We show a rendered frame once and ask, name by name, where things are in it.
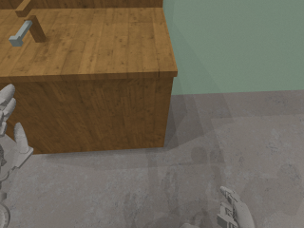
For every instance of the right robot hand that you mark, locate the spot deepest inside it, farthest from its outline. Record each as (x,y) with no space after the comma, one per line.
(237,217)

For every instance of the left robot hand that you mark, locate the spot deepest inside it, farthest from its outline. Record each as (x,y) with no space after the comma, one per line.
(20,154)

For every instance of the robot left forearm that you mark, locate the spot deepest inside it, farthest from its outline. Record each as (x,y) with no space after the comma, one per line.
(4,211)

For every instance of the counter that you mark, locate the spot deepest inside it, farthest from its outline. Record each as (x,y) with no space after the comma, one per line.
(91,75)

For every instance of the tap lever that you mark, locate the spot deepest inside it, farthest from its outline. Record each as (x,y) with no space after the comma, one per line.
(16,40)

